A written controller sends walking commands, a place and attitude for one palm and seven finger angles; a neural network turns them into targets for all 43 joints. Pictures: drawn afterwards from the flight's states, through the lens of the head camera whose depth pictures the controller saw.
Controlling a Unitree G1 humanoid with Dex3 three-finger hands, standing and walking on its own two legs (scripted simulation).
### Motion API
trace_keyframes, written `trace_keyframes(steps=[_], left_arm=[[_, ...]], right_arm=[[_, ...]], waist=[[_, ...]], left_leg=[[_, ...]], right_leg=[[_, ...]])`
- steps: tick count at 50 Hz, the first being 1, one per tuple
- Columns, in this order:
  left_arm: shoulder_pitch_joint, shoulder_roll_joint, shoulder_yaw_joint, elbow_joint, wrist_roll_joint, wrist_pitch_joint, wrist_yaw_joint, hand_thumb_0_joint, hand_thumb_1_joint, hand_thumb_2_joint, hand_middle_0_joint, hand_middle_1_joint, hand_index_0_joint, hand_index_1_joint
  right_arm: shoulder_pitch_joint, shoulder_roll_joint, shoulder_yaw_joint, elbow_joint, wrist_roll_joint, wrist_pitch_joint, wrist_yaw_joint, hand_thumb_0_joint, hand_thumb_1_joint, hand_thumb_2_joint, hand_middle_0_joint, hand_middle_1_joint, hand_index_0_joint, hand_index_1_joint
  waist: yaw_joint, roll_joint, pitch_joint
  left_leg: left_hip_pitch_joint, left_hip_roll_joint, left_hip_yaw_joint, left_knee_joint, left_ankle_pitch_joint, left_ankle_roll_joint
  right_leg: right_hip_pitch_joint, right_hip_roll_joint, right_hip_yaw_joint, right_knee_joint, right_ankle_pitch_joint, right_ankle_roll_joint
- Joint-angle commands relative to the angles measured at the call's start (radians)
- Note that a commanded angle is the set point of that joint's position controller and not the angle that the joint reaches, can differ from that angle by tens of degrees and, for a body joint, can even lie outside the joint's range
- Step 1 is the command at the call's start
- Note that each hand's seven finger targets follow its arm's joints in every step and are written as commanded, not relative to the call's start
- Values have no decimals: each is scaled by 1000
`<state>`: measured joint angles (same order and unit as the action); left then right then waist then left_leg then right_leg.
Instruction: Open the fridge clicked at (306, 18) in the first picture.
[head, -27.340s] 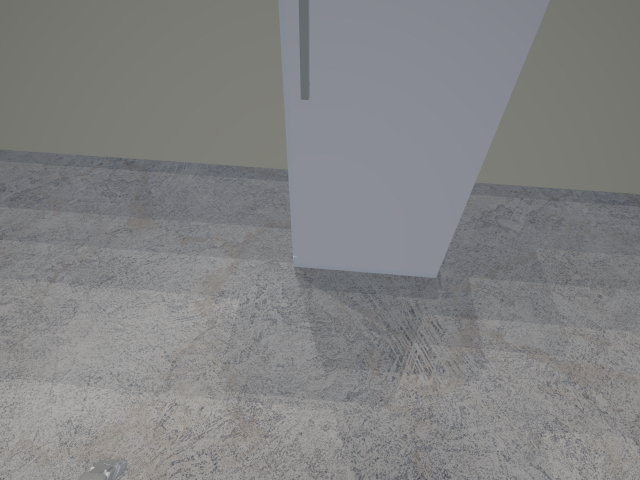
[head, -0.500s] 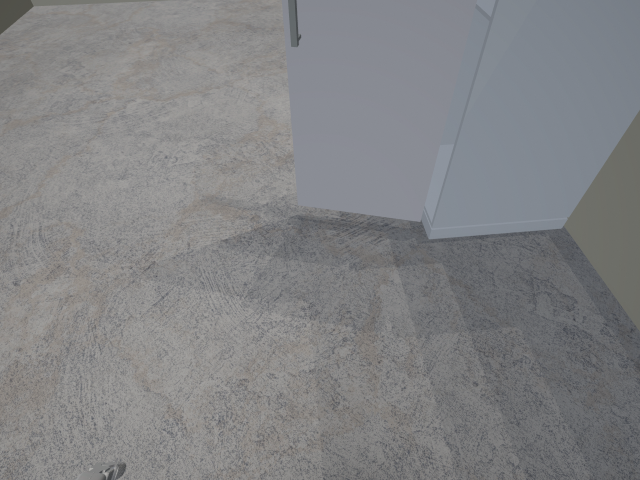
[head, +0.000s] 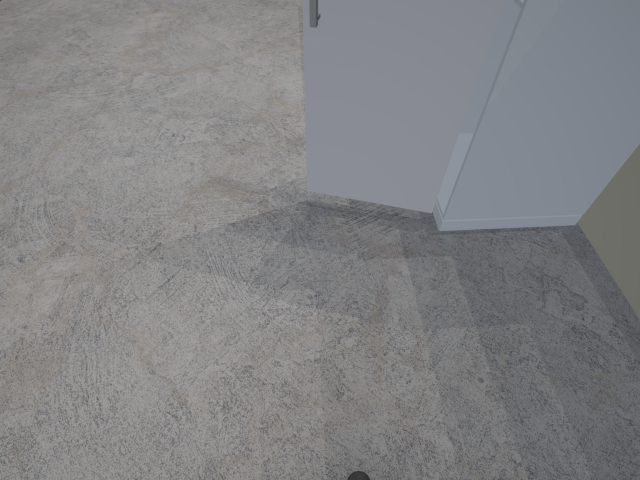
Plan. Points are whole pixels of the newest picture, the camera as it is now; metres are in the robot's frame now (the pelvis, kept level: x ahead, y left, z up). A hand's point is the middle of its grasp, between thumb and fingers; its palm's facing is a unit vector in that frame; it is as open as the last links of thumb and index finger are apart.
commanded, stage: look to check the result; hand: left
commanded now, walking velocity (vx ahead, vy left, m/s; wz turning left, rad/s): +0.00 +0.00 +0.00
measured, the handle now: out of the picture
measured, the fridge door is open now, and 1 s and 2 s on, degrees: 73 73 73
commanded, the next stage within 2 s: stand and wait in 0.38 s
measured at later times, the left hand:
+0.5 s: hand (150, 437) +0.19 +0.27 -0.16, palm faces -0.02 -0.94 -0.34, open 7.4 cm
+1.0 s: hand (162, 402) +0.24 +0.27 -0.16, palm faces -0.04 -0.94 -0.34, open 7.4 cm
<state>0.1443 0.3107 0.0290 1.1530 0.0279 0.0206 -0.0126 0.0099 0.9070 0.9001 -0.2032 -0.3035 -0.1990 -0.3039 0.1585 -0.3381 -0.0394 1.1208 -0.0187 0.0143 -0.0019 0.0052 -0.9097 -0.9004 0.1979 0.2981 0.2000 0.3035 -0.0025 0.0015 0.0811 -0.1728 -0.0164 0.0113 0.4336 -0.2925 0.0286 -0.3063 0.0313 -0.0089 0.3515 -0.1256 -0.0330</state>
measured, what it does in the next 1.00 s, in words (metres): shifts its weight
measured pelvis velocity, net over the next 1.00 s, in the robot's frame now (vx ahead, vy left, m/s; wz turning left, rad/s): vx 0.13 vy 0.02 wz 0.00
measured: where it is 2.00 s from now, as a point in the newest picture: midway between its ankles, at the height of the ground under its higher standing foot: outside the picture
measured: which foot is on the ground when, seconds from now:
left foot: down 0.00-1.00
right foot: down 0.00-1.00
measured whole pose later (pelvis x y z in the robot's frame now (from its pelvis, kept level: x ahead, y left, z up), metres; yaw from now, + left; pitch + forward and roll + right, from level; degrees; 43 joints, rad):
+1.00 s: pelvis +0.13 +0.02 +0.00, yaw +0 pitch +2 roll -2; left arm 0.03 0.33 0.01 1.07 0.02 0.00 0.02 0.01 0.91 0.90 -0.20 -0.30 -0.20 -0.30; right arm 0.11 -0.34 -0.01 1.07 -0.01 0.01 -0.03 0.00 -0.91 -0.90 0.20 0.30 0.20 0.30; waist -0.01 0.02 0.08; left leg 0.05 0.00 0.01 0.28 -0.35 0.03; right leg -0.17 0.05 -0.01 0.38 -0.23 -0.02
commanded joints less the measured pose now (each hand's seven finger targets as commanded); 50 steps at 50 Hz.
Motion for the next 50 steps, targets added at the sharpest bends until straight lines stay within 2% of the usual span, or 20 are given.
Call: trace_keyframes(steps=[1, 3, 7, 13, 14, 16, 20, 23, 25, 28, 37, 40, 50], left_arm=[[-96, 212, 36, -64, -10, -37, 12, 0, 900, 900, -200, -300, -200, -300], [-82, 216, 34, -54, -8, -37, 13, 0, 900, 900, -200, -300, -200, -300], [-97, 221, 30, -49, -10, -40, 17, 0, 900, 900, -200, -300, -200, -300], [-102, 230, 25, -51, -10, -42, 22, 0, 900, 900, -200, -300, -200, -300], [-112, 227, 23, -52, -11, -43, 23, 0, 900, 900, -200, -300, -200, -300], [-118, 219, 20, -55, -14, -49, 24, 0, 900, 900, -200, -300, -200, -300], [-122, 212, 22, -69, -19, -57, 34, 0, 900, 900, -200, -300, -200, -300], [-124, 215, 24, -87, -19, -56, 41, 0, 900, 900, -200, -300, -200, -300], [-132, 214, 26, -99, -19, -53, 43, 0, 900, 900, -200, -300, -200, -300], [-138, 218, 29, -114, -16, -53, 45, 0, 900, 900, -200, -300, -200, -300], [-153, 218, 28, -143, -16, -48, 43, 0, 900, 900, -200, -300, -200, -300], [-148, 220, 29, -145, -17, -48, 44, 0, 900, 900, -200, -300, -200, -300], [-131, 223, 26, -144, -19, -46, 41, 0, 900, 900, -200, -300, -200, -300]], right_arm=[[-6, -192, -25, -28, -10, -25, -13, 0, -900, -900, 200, 300, 200, 300], [-32, -204, -22, -37, -8, -26, -13, 0, -900, -900, 200, 300, 200, 300], [-24, -198, -14, -25, -7, -27, -11, 0, -900, -900, 200, 300, 200, 300], [-21, -200, -8, -30, -4, -26, -9, 0, -900, -900, 200, 300, 200, 300], [-18, -195, -8, -27, -5, -26, -10, 0, -900, -900, 200, 300, 200, 300], [-16, -198, -5, -28, -4, -33, -13, 0, -900, -900, 200, 300, 200, 300], [-15, -192, -4, -34, -1, -39, -28, 0, -900, -900, 200, 300, 200, 300], [-14, -199, -8, -47, 2, -34, -36, 0, -900, -900, 200, 300, 200, 300], [-20, -200, -10, -53, 2, -30, -39, 0, -900, -900, 200, 300, 200, 300], [-25, -205, -14, -68, 4, -25, -38, 0, -900, -900, 200, 300, 200, 300], [-44, -213, -16, -89, 1, -19, -38, 0, -900, -900, 200, 300, 200, 300], [-40, -215, -17, -92, 2, -19, -40, 0, -900, -900, 200, 300, 200, 300], [-25, -219, -15, -91, 4, -19, -44, 0, -900, -900, 200, 300, 200, 300]], waist=[[-6, 36, -84], [6, 26, -78], [-1, 6, -59], [-4, 16, -45], [-8, -3, -43], [-11, -7, -89], [-18, 10, -184], [-20, 21, -215], [-19, 36, -208], [-19, 14, -232], [-17, 26, -215], [-16, 25, -219], [-16, 37, -198]], left_leg=[[-77, 119, -142, -183, -148, 31], [-94, 123, -145, -199, -168, 25], [-78, 123, -140, -212, -131, 26], [-58, 124, -141, -221, -94, 27], [-58, 127, -139, -225, -79, 26], [-7, 131, -127, -201, 76, 22], [110, 145, -94, -141, 487, -2], [164, 148, -77, -111, 657, -18], [181, 149, -69, -106, 699, -27], [194, 147, -67, -92, 701, -28], [210, 150, -52, -106, 650, -31], [221, 151, -52, -99, 683, -34], [234, 157, -43, -111, 668, -32]], right_leg=[[135, -113, 164, -76, -236, -7], [153, -113, 163, -77, -232, -11], [150, -124, 162, -86, -205, -13], [150, -129, 150, -80, -145, -9], [158, -130, 148, -79, -133, -8], [195, -136, 143, -56, 10, -15], [263, -148, 100, 35, 390, -25], [278, -140, 78, 70, 494, -26], [277, -138, 70, 79, 507, -25], [299, -135, 75, 82, 539, -28], [298, -133, 92, 73, 523, -33], [300, -133, 94, 82, 550, -36], [285, -129, 98, 75, 524, -38]])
